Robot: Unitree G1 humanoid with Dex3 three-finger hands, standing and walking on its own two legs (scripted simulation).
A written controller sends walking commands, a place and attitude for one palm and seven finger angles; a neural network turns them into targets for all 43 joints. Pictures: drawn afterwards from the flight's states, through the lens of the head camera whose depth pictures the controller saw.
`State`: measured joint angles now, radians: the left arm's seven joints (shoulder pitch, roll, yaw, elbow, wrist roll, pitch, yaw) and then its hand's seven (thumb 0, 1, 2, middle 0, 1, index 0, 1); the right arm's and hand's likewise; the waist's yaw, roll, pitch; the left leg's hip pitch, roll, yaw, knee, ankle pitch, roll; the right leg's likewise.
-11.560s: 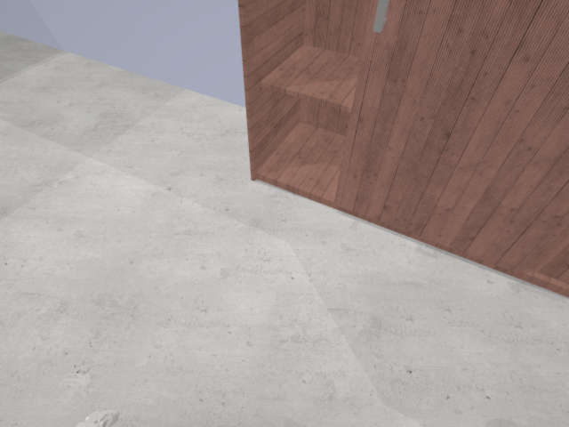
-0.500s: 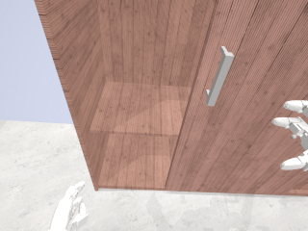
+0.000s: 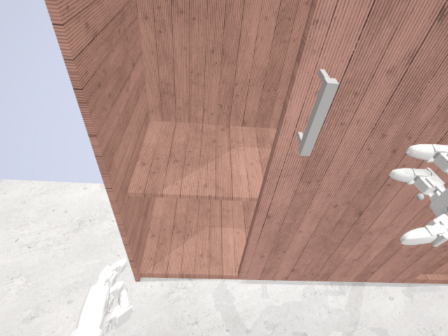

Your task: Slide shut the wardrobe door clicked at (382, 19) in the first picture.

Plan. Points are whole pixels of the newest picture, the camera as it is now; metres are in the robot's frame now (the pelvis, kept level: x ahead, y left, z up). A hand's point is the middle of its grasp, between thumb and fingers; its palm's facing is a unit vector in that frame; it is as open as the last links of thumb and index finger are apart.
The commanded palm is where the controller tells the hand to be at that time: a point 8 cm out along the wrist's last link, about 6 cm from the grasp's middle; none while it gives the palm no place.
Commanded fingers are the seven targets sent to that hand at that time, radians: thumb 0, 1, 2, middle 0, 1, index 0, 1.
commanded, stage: move the hooked fingers beside the handle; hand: right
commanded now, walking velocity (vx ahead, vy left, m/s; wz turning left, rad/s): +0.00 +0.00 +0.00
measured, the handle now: (313, 114) +0.51 -0.18 +0.18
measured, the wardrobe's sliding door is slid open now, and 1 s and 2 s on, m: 0.44 0.44 0.44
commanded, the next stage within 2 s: none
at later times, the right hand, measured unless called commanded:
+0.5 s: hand (391, 169) +0.34 -0.26 +0.19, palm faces +0.02 +1.00 -0.05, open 14.0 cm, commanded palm +0.31 -0.30 +0.19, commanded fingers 0.00 0.50 -0.30 0.30 1.20 0.30 1.20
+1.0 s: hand (371, 148) +0.40 -0.25 +0.19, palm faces +0.03 +1.00 -0.03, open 14.0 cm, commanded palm +0.38 -0.30 +0.19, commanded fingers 0.00 0.50 -0.30 0.30 1.20 0.30 1.20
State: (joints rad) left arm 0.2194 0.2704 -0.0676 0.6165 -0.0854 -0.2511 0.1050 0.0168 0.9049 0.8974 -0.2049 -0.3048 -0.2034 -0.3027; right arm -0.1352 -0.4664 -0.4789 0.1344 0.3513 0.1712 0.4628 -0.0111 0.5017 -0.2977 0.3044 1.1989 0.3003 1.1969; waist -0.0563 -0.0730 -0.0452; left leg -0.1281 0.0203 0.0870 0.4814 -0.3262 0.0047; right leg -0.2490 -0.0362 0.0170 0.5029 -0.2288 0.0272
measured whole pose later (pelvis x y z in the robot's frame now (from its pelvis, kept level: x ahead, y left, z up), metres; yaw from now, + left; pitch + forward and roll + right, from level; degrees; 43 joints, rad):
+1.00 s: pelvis +0.00 -0.01 +0.00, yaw +1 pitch +1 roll +1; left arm 0.30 0.28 -0.04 0.66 -0.07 -0.16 0.11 0.01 0.91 0.90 -0.21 -0.30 -0.20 -0.30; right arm -0.56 -0.48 -0.38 0.61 0.22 0.07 0.35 -0.01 0.50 -0.30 0.30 1.20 0.30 1.20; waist 0.02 -0.05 -0.04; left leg -0.19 0.03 0.06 0.49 -0.32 -0.01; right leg -0.31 -0.03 0.00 0.53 -0.24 0.01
